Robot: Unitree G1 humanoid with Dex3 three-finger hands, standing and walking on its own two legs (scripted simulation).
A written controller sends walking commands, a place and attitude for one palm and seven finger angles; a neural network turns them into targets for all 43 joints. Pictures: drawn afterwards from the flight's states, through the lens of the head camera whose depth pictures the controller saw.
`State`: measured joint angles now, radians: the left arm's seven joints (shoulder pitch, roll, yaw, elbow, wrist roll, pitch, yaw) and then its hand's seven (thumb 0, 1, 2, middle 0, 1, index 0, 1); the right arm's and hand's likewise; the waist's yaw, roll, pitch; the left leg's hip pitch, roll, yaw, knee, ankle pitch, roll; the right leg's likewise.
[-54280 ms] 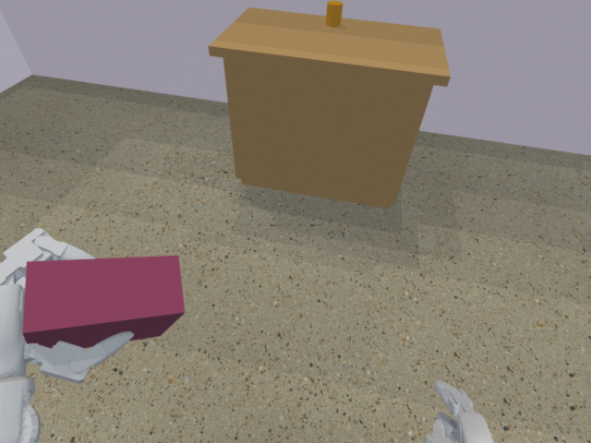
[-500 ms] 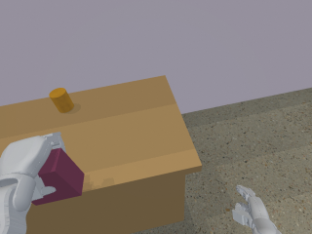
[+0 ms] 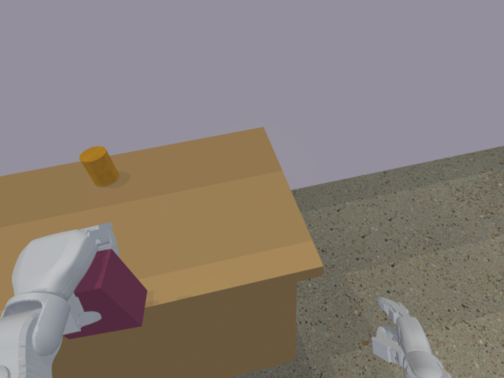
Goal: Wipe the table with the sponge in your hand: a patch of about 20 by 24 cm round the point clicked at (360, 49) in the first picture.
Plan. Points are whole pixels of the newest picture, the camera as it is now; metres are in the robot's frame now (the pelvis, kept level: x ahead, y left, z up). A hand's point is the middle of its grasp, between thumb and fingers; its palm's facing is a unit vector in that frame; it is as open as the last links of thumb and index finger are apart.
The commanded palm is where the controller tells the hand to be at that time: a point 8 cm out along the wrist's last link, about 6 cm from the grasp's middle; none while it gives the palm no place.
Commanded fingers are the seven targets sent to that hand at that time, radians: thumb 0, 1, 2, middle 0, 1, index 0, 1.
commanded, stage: bring the sponge back beside the body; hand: left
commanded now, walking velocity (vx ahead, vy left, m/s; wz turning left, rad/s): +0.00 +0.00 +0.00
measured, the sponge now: (96, 302) +0.18 +0.28 +0.05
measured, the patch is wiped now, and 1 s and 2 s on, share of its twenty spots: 1.00 1.00 1.00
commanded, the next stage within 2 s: step back with the hand held close in 0.08 s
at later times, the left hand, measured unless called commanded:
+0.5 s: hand (107, 255) +0.21 +0.23 +0.15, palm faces +0.26 -0.86 -0.43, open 10.0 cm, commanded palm +0.15 +0.29 +0.19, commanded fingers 0.00 0.10 1.30 -1.20 -1.60 -1.20 -1.60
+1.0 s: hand (25, 307) +0.12 +0.28 +0.17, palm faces +0.42 -0.79 -0.43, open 10.0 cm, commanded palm +0.08 +0.31 +0.19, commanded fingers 0.00 0.10 1.30 -1.20 -1.60 -1.20 -1.60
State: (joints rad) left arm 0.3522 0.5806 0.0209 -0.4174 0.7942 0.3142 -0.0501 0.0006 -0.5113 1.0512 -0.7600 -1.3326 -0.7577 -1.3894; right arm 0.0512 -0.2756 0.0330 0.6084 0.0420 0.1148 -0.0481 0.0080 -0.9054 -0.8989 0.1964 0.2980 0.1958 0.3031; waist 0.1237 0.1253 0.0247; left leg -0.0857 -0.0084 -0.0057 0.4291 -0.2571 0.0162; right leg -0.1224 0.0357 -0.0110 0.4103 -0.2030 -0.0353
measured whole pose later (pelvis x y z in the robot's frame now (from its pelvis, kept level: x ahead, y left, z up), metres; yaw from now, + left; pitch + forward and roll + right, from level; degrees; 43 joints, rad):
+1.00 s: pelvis -0.08 +0.03 -0.02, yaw +1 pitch +1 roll -2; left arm 0.50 0.40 0.38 -0.53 -0.04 -0.15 0.13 0.00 -0.53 1.06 -0.77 -1.34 -0.77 -1.40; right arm 0.23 -0.22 0.00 0.55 0.02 0.00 -0.07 0.01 -0.90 -0.90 0.20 0.30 0.20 0.30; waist 0.00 0.05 -0.05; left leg -0.44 -0.02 -0.01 0.66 -0.24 0.05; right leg -0.38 0.04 0.00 0.78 -0.32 0.03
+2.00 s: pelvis -0.33 +0.09 -0.01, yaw -4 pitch +0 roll -1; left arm 0.56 0.39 0.36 -0.54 -0.06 -0.11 0.14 -0.01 -0.54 1.07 -0.76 -1.35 -0.77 -1.40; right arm 0.28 -0.20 0.00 0.61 0.02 -0.12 -0.05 0.01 -0.90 -0.90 0.20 0.30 0.20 0.30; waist -0.04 -0.01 -0.06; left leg -0.24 0.03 0.03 0.54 -0.31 0.01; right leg -0.41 0.03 -0.06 0.78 -0.44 0.01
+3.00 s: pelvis -0.32 +0.11 +0.00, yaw -3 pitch +0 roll -1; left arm 0.50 0.36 0.32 -0.52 -0.05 -0.14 0.14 -0.01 -0.54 1.07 -0.76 -1.36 -0.77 -1.40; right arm 0.16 -0.20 0.01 0.59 0.02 -0.08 -0.05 0.01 -0.90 -0.90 0.20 0.30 0.20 0.30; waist 0.00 0.03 0.01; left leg -0.26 0.02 0.05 0.51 -0.24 0.02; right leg -0.19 0.02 -0.04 0.45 -0.26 -0.01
